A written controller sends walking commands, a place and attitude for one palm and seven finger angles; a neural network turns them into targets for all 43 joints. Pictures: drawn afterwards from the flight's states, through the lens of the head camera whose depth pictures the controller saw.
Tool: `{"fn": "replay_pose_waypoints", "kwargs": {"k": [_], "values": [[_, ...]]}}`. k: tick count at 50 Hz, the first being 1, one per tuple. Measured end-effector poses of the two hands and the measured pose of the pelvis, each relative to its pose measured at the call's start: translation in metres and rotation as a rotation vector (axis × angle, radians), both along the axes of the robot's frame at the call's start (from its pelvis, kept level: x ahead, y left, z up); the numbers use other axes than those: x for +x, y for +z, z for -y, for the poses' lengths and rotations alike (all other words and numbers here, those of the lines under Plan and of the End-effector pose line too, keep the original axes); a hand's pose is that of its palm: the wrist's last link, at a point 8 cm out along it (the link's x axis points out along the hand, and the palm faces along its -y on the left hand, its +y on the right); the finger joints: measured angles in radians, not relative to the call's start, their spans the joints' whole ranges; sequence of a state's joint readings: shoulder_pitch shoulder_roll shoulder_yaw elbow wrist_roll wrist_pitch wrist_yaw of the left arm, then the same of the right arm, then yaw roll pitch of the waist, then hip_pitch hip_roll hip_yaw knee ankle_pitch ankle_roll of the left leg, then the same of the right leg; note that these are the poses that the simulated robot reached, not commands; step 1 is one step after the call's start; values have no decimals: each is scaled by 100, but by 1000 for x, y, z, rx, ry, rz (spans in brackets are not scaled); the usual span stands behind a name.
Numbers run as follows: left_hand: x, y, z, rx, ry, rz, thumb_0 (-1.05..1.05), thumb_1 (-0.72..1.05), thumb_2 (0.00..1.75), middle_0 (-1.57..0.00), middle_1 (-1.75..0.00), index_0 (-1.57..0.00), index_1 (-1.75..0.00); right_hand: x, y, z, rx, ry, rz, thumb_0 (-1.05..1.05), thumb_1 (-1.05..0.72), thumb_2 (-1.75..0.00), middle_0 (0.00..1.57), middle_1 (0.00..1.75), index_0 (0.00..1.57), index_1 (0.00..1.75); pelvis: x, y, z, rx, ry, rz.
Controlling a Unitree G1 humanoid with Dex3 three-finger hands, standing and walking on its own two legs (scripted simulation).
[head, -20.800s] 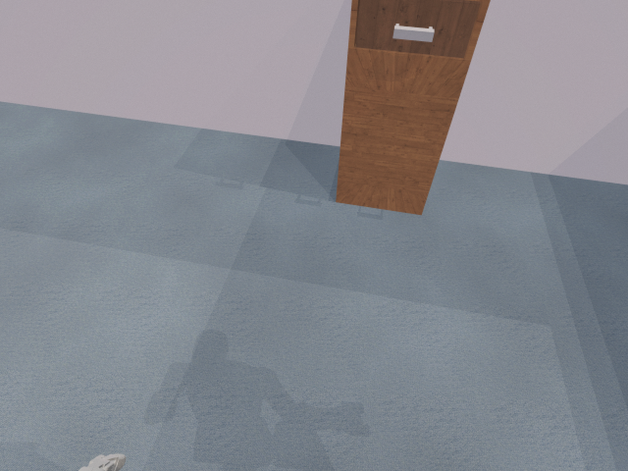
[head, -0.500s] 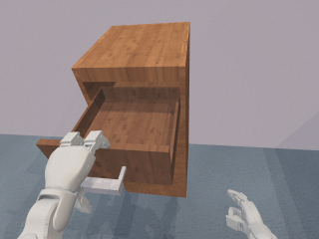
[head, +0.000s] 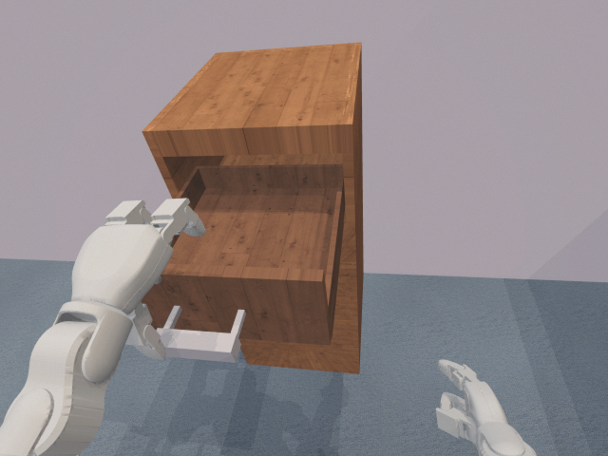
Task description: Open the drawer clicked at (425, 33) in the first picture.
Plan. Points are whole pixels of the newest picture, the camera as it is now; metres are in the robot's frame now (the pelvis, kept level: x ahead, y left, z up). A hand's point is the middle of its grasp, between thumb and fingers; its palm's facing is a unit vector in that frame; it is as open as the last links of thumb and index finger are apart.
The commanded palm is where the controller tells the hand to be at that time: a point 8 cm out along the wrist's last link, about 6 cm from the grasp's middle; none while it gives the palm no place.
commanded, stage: draw the hand back to the body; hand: left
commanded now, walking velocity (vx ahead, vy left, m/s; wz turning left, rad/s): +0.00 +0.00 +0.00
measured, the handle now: (201, 329) +0.27 +0.21 +0.03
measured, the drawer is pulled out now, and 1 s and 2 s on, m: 0.30 0.30 0.30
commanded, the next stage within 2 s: step back with the hand held close in 1.70 s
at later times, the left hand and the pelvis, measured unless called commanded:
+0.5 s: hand (131, 295) +0.23 +0.24 +0.16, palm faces +0.13 -0.07 -0.99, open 13.8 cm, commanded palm +0.18 +0.23 +0.23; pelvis +0.00 +0.00 +0.00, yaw +1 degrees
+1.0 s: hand (117, 271) +0.22 +0.22 +0.21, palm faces +0.40 -0.86 -0.30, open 12.9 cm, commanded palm +0.17 +0.26 +0.22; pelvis +0.02 +0.01 +0.00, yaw +0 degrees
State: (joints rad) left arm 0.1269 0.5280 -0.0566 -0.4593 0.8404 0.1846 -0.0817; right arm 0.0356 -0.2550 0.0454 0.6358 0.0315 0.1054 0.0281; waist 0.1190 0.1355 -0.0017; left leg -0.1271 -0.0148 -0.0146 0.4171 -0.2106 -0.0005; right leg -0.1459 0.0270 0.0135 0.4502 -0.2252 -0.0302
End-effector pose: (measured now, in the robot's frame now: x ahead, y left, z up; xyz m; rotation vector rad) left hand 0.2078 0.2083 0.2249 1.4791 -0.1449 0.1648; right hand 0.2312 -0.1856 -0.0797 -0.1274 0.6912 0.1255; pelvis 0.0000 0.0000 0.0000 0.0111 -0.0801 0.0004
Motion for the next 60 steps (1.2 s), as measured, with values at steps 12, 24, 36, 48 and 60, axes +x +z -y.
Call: {"fn": "replay_pose_waypoints", "kwargs": {"k": [12,24,36,48,60], "values": [[-9,-8,-8,-5,19,-40,0,-49,30,-31,-120,-32,-120,-9,-5,0,3,6,-11,1,-91,-90,20,30,20,30,-3,-1,1,0,-1,-3],[-9,-13,-31,5,59,-70,0,-49,30,-32,-120,-32,-120,-7,-4,4,-33,-8,0,1,-91,-90,20,30,20,30,-2,-2,0,-5,9,-7],[-22,-12,-42,9,59,-64,0,-49,30,-32,-120,-32,-120,0,-1,1,-45,-10,9,1,-91,-90,20,30,20,30,5,-2,-7,-9,6,-22],[-31,-6,-55,-1004,-167,401,0,-31,38,-30,-108,-31,-108,-21,13,5,-120,-79,93,1,-91,-90,20,30,20,30,21,0,-5,-20,6,0],[-23,-6,-65,-961,-125,347,0,7,54,-26,-83,-27,-83,-25,4,21,-132,-135,49,1,-91,-90,21,30,20,30,32,0,-9,-21,-6,-20]]}}
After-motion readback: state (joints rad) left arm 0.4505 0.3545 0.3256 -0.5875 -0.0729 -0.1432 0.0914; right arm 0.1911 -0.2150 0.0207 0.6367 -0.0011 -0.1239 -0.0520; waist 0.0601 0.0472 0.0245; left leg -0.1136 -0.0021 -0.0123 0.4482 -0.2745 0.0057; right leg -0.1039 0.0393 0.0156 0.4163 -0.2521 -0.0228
